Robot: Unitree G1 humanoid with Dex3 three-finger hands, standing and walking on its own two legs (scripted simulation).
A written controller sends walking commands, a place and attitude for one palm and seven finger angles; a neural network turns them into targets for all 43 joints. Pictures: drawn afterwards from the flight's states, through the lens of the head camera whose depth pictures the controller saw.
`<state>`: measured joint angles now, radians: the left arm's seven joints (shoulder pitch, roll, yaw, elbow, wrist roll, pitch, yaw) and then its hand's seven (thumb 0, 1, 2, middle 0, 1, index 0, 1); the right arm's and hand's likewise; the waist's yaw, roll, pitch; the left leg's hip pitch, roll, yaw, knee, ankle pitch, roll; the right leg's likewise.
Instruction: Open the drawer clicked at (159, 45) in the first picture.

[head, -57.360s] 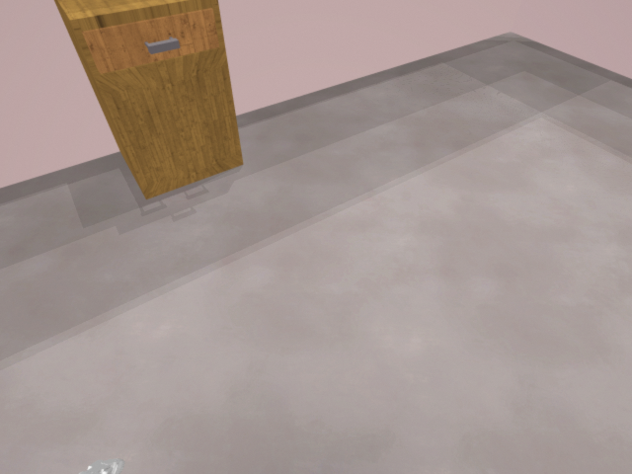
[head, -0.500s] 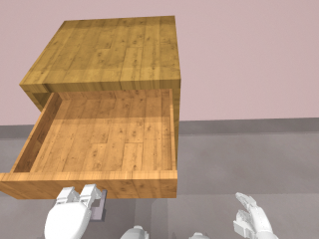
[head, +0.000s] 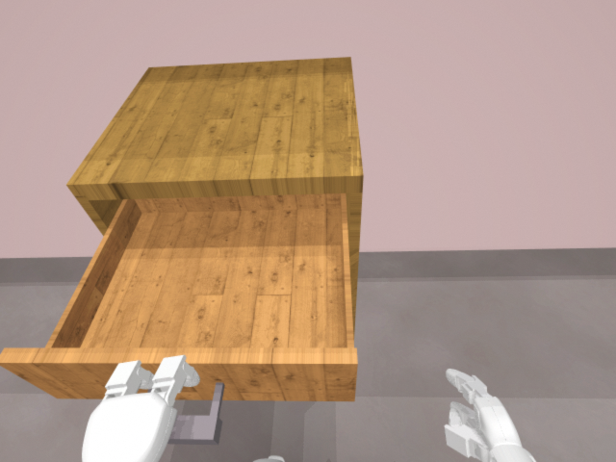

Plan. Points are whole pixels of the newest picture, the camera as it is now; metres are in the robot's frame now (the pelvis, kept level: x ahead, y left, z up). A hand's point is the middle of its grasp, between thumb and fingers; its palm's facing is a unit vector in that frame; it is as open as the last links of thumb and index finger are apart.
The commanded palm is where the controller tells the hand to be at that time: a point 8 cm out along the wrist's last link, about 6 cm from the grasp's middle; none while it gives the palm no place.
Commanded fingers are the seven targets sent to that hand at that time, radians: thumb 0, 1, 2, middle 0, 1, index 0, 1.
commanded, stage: lift the hand off the handle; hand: left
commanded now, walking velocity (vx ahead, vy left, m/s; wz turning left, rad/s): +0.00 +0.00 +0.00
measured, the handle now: (181, 409) +0.20 +0.20 -0.04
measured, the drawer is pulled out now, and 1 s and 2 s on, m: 0.30 0.30 0.30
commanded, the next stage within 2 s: draw the hand back to the body in 1.44 s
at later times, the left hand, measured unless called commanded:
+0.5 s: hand (149, 428) +0.16 +0.20 +0.03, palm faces -0.01 -0.16 -0.99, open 13.3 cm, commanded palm +0.14 +0.19 +0.10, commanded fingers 0.00 -0.50 0.30 -0.30 -1.20 -0.30 -1.20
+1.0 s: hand (139, 400) +0.17 +0.20 +0.08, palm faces +0.04 -0.18 -0.98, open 13.8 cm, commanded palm +0.14 +0.20 +0.14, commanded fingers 0.00 -0.50 0.30 -0.30 -1.20 -0.30 -1.20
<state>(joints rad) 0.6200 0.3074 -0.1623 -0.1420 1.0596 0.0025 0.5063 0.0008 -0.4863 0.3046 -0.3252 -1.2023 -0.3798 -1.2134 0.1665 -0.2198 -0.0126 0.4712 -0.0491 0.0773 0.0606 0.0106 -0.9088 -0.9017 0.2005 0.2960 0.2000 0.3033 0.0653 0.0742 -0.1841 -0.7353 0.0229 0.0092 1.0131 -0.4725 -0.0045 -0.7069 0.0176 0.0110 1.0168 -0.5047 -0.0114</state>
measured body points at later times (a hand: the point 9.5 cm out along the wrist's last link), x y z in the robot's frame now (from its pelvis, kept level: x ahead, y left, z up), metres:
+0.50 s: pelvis +0.01 +0.00 +0.01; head +0.02 -0.03 +0.46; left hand +0.15 +0.21 +0.08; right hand +0.21 -0.21 -0.07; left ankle +0.02 +0.12 -0.67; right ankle +0.00 -0.12 -0.67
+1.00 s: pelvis +0.01 +0.00 +0.03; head +0.01 -0.03 +0.48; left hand +0.16 +0.21 +0.13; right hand +0.23 -0.20 -0.05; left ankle +0.02 +0.12 -0.67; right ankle +0.00 -0.12 -0.67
